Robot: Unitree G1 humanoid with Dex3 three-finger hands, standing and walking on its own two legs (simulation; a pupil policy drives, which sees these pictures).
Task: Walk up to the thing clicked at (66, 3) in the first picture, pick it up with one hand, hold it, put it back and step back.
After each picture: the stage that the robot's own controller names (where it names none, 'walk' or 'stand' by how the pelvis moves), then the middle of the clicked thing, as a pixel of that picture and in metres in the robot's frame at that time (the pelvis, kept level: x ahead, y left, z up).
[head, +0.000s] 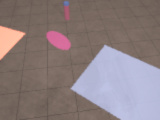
stand; (66, 11) +1.87 +0.16 -0.66
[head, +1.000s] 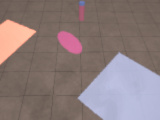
walk; (81, 11) +1.73 +0.08 -0.64
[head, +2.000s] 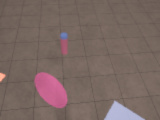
walk; (64, 44) +1.13 +0.15 -0.62
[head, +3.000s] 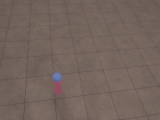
walk; (57, 84) +0.69 +0.14 -0.65
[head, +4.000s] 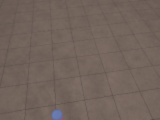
walk; out of the picture +0.41 +0.17 -0.63
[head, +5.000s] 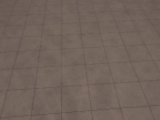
stand; out of the picture +0.35 +0.12 -0.65
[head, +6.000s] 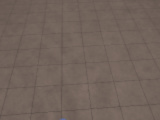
stand; out of the picture +0.35 +0.13 -0.66
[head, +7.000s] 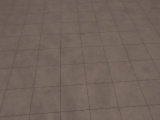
stand; out of the picture +0.35 +0.14 -0.66
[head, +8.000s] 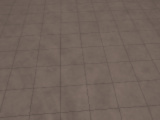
stand; out of the picture +0.34 +0.14 -0.66
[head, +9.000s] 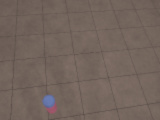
go down; (50, 105) +0.36 +0.15 -0.56
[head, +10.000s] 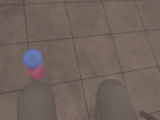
go down; (35, 66) +0.41 +0.18 -0.26
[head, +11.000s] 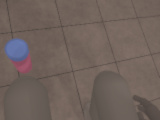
close in; (21, 59) +0.42 +0.20 -0.22
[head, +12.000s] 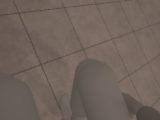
close; out of the picture +0.40 +0.23 -0.15
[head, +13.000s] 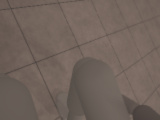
close; out of the picture +0.41 +0.24 -0.15
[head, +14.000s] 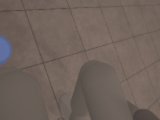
lift; out of the picture +0.36 +0.22 -0.15
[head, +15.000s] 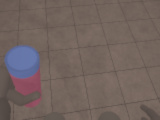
lift; (28, 82) +0.31 +0.17 +0.04
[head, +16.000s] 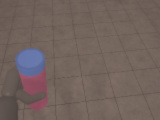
hold; (35, 84) +0.31 +0.16 +0.06
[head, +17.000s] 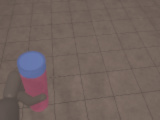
hold; (36, 86) +0.31 +0.16 +0.04
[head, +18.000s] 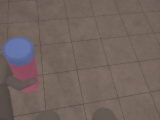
crouch; (25, 69) +0.37 +0.18 -0.01
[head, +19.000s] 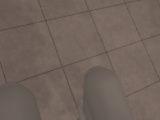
lower; out of the picture +0.48 +0.23 -0.07
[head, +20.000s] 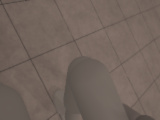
lower; out of the picture +0.44 +0.27 -0.16
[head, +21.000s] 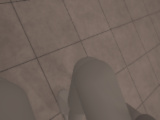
lower; out of the picture +0.43 +0.27 -0.15
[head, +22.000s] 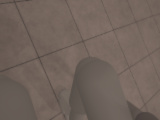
lower; out of the picture +0.41 +0.27 -0.16
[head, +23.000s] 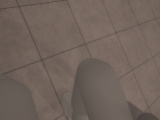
lower; out of the picture +0.41 +0.26 -0.15
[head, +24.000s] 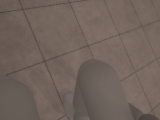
open; out of the picture +0.41 +0.25 -0.17
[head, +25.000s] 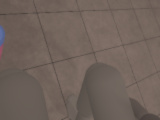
stand; out of the picture +0.41 +0.24 -0.18
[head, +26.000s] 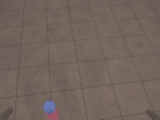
stand; (51, 111) +0.38 +0.17 -0.54
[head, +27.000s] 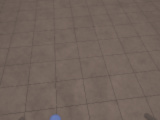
stand; out of the picture +0.37 +0.17 -0.59
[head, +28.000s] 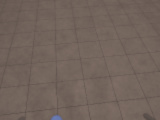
stand; out of the picture +0.37 +0.16 -0.60
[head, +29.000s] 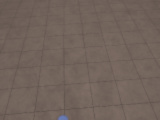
stand; out of the picture +0.39 +0.15 -0.65
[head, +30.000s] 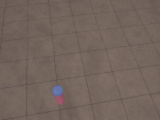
walk; (59, 95) +0.46 +0.14 -0.63
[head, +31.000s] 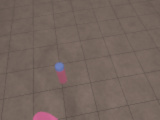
walk; (61, 73) +0.70 +0.19 -0.63
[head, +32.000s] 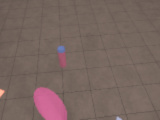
stand; (62, 57) +1.03 +0.19 -0.63
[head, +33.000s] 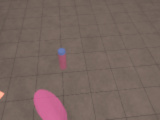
stand; (62, 59) +1.00 +0.17 -0.65
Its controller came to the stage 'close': yes
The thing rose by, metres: 0.69
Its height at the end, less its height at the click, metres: +0.00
